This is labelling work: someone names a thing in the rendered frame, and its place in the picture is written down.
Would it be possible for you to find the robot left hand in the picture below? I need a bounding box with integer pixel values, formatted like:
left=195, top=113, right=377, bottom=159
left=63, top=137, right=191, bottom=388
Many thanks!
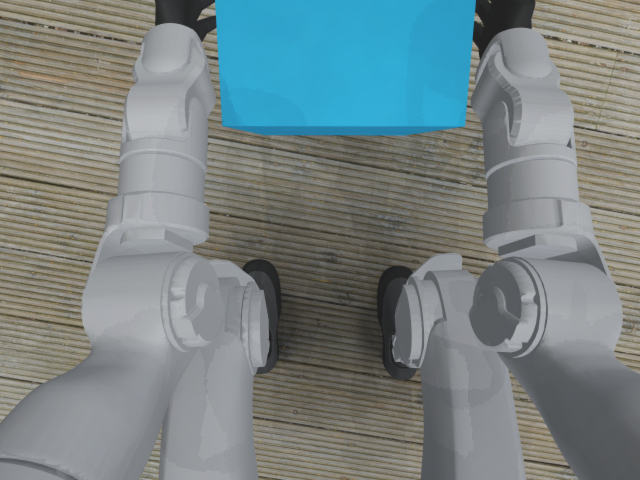
left=155, top=0, right=217, bottom=42

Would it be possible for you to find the robot shin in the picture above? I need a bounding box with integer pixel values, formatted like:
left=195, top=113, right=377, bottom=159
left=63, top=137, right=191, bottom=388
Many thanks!
left=207, top=260, right=270, bottom=353
left=392, top=253, right=479, bottom=368

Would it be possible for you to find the robot right hand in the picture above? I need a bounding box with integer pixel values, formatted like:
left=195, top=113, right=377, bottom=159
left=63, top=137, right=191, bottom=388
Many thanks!
left=473, top=0, right=535, bottom=60

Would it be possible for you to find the right robot shin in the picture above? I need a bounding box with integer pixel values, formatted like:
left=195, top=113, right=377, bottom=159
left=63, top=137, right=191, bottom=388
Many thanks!
left=392, top=253, right=479, bottom=368

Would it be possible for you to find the carton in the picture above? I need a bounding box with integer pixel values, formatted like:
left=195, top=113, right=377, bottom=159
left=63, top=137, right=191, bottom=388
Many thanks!
left=215, top=0, right=476, bottom=135

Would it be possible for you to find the robot left forearm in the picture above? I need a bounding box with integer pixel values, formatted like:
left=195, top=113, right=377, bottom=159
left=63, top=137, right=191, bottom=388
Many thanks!
left=81, top=23, right=216, bottom=332

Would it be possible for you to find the robot left upper arm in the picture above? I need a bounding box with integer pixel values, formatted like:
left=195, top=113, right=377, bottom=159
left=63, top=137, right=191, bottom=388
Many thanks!
left=0, top=251, right=226, bottom=480

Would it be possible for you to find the left robot shin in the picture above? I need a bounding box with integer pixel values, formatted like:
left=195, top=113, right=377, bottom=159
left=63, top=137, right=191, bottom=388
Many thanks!
left=207, top=260, right=270, bottom=353

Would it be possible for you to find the robot right forearm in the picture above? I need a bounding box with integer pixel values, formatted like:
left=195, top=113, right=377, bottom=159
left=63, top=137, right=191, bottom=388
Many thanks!
left=471, top=28, right=623, bottom=322

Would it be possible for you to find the robot right upper arm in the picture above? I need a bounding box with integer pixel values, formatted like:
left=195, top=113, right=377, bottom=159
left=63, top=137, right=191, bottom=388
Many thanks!
left=469, top=256, right=640, bottom=480

